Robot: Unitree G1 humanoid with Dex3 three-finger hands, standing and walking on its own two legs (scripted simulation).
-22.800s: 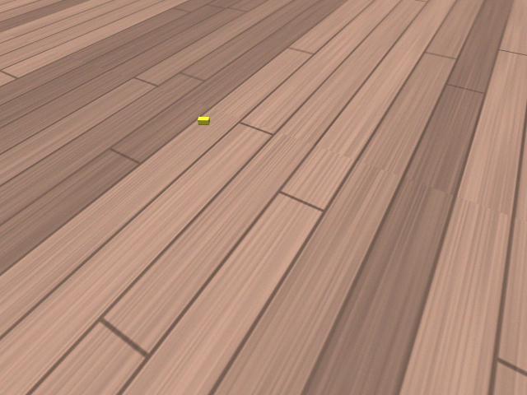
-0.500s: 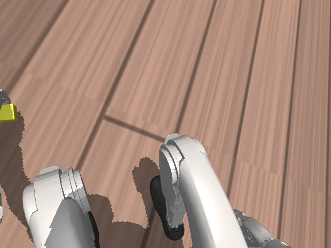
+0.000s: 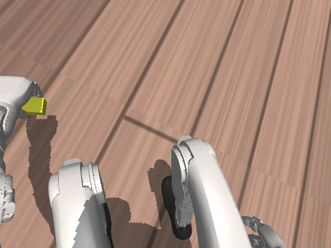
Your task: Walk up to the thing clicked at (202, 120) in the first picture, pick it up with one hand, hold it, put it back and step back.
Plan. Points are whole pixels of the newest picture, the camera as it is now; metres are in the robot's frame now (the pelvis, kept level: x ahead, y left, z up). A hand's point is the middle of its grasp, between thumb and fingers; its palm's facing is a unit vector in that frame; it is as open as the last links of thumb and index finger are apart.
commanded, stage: lift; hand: left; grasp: from above
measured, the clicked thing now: (28, 105) +0.48 +0.28 -0.19
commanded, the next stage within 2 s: hold in 1.62 s
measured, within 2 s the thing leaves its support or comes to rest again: neither
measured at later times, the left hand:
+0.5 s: hand out of the picture +0.40 +0.30 -0.01, palm faces -0.48 -0.03 -0.88, open 6.8 cm
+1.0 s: hand out of the picture +0.33 +0.28 +0.21, palm faces -0.45 -0.07 -0.89, open 6.9 cm
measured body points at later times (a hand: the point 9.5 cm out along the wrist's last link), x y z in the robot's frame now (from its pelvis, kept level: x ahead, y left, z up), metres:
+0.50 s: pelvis +0.00 +0.00 +0.09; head +0.19 +0.06 +0.49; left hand +0.42 +0.30 +0.04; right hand +0.12 -0.27 -0.03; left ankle +0.08 +0.13 -0.30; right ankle +0.11 -0.12 -0.30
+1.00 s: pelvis +0.01 +0.00 +0.27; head +0.11 +0.03 +0.71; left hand +0.35 +0.28 +0.26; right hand +0.16 -0.25 +0.15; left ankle +0.08 +0.13 -0.30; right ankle +0.11 -0.12 -0.30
